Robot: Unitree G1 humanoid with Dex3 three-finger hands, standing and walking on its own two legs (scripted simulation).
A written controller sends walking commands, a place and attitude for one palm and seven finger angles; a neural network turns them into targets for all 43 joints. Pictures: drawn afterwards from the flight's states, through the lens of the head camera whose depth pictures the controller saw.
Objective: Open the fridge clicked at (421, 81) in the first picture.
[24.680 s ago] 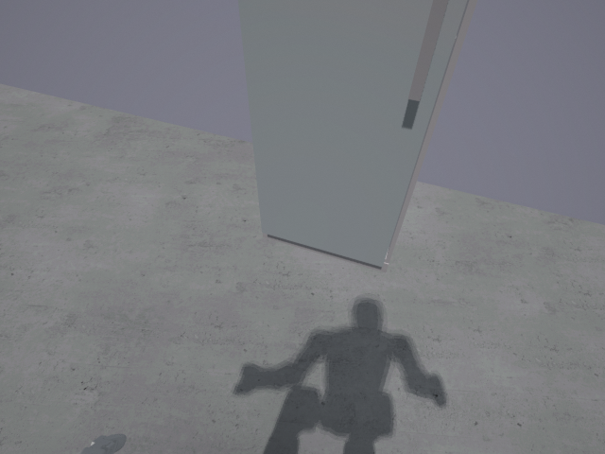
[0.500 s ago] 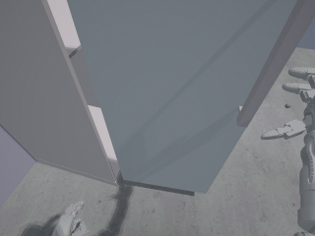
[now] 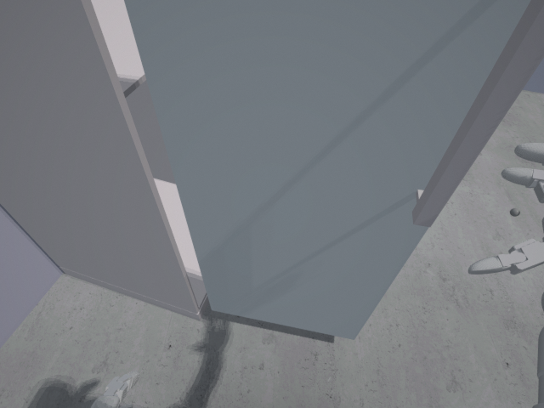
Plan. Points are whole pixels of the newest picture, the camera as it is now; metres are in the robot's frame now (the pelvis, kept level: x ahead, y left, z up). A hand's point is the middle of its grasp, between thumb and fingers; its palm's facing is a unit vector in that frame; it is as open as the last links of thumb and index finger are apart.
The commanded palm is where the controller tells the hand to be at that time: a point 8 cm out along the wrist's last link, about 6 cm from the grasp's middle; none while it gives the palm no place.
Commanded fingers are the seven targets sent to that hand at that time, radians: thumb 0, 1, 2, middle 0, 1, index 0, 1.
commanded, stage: slip the hand off the handle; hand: right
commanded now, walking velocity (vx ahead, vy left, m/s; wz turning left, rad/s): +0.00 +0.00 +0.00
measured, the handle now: (474, 115) +0.43 -0.22 +0.24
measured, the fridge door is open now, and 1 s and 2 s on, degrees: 83 83 83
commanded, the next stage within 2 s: draw the hand back to the body in 0.54 s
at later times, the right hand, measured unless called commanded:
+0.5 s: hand out of the picture +0.23 -0.27 +0.18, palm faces +0.31 +0.92 -0.26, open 14.7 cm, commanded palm +0.20 -0.32 +0.19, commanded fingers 0.00 0.55 -0.20 0.25 1.15 0.25 1.15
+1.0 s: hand out of the picture +0.23 -0.27 +0.19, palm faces +0.14 +0.99 -0.03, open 14.7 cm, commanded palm +0.18 -0.31 +0.19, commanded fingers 0.00 0.55 -0.20 0.25 1.15 0.25 1.15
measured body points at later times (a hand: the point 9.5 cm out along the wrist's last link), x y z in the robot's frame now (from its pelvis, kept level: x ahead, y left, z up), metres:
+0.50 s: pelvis -0.02 +0.02 +0.00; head -0.03 +0.03 +0.45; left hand +0.19 +0.23 -0.07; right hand +0.21 -0.32 +0.19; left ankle -0.01 +0.13 -0.72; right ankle +0.00 -0.10 -0.72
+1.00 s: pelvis -0.01 +0.01 +0.01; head -0.04 +0.03 +0.46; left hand +0.18 +0.24 -0.05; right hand +0.21 -0.32 +0.19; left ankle -0.01 +0.13 -0.72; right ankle +0.00 -0.10 -0.72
